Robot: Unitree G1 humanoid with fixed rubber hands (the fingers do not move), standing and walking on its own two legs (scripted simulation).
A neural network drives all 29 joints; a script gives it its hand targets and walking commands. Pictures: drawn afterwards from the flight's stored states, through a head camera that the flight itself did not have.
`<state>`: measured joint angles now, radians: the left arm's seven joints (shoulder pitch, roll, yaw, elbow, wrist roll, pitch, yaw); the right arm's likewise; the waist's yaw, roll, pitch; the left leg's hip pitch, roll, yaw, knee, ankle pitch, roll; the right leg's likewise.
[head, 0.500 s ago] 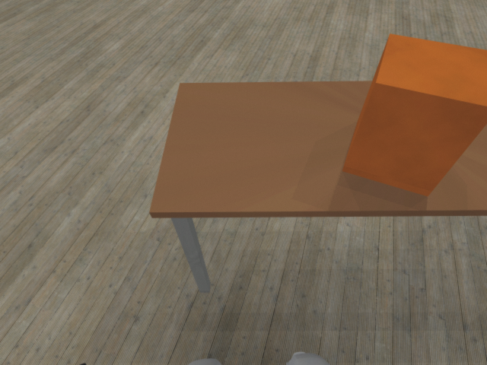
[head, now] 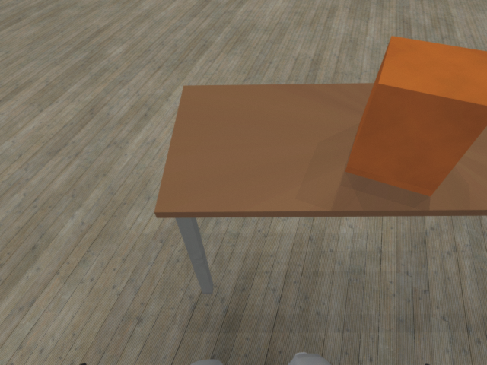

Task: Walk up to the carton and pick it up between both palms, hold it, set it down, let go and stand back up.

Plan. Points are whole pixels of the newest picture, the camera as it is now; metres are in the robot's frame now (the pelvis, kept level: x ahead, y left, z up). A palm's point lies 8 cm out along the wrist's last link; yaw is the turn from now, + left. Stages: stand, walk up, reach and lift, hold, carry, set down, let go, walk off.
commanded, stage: walk up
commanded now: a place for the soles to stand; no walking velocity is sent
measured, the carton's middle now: (411, 117) +0.63 -0.37 +0.03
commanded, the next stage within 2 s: none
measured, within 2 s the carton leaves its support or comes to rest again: neither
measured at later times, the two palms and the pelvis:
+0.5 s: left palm out of the picture +0.07 +0.32 -0.10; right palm out of the picture +0.07 -0.30 -0.10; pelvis +0.00 +0.01 +0.00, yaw +0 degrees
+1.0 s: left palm out of the picture +0.08 +0.33 -0.10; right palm out of the picture +0.08 -0.29 -0.10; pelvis +0.00 +0.01 +0.00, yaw +0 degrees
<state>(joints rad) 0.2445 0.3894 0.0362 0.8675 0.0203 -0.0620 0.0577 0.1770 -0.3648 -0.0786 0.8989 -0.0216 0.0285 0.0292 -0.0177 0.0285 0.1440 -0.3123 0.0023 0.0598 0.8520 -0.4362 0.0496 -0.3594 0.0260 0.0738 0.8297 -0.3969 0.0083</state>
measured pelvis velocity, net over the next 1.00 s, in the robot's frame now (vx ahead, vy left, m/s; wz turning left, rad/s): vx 0.00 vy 0.01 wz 0.00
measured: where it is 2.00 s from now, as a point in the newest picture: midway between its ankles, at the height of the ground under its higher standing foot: outside the picture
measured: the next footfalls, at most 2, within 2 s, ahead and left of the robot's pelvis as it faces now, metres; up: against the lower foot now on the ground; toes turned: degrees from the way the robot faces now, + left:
right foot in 0.68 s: +0.07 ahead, -0.14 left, +0.00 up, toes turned +4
right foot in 1.92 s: +0.06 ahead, -0.26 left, +0.00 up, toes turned -5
